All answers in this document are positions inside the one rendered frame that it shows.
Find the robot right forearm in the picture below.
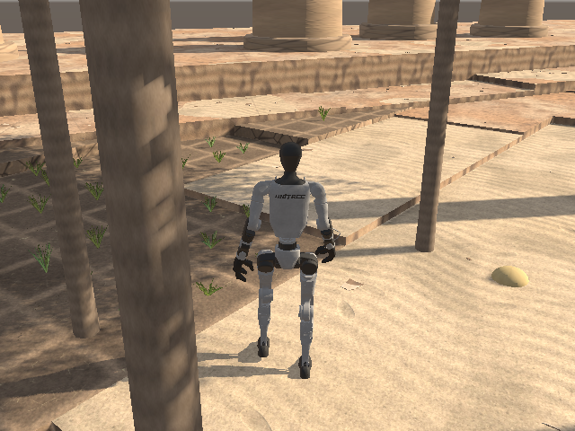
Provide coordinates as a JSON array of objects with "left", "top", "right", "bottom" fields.
[{"left": 321, "top": 217, "right": 335, "bottom": 250}]

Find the robot right upper arm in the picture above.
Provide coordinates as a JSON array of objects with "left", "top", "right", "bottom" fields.
[{"left": 308, "top": 181, "right": 331, "bottom": 231}]

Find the robot head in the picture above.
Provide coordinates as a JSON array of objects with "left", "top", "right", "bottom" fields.
[{"left": 275, "top": 142, "right": 305, "bottom": 185}]

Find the robot left hand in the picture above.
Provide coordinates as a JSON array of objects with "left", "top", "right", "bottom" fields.
[{"left": 233, "top": 257, "right": 254, "bottom": 282}]

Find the left robot shin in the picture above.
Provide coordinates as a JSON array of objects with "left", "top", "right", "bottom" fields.
[{"left": 258, "top": 288, "right": 270, "bottom": 346}]

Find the robot right hand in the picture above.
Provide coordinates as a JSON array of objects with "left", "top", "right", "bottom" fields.
[{"left": 315, "top": 246, "right": 336, "bottom": 263}]

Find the robot left forearm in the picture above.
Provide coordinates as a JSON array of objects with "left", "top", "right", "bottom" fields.
[{"left": 236, "top": 217, "right": 255, "bottom": 260}]

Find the robot left upper arm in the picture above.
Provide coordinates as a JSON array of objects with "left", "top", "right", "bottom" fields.
[{"left": 247, "top": 180, "right": 271, "bottom": 231}]

